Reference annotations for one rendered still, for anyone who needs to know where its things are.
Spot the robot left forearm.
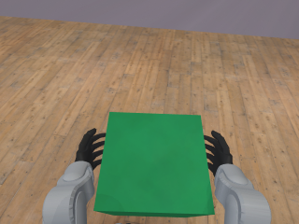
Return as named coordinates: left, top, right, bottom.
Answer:
left=42, top=161, right=95, bottom=224

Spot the carton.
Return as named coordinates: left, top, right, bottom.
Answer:
left=93, top=112, right=215, bottom=217

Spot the right robot hand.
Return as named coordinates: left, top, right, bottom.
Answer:
left=204, top=130, right=233, bottom=177

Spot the left robot hand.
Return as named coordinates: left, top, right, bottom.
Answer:
left=75, top=128, right=106, bottom=170

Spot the robot right forearm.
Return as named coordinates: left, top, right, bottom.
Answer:
left=214, top=163, right=272, bottom=224

